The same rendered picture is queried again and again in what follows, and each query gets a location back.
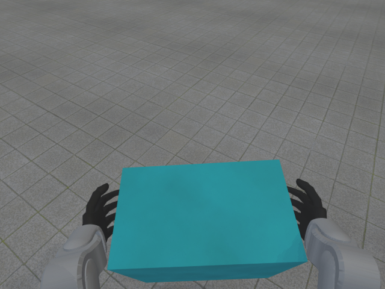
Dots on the robot left forearm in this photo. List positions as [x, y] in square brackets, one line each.
[79, 261]

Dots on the robot right forearm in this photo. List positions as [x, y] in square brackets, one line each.
[340, 261]

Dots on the robot left hand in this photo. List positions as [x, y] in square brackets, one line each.
[96, 211]

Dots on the robot right hand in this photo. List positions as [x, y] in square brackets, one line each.
[311, 208]

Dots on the carton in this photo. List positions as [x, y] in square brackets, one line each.
[199, 222]

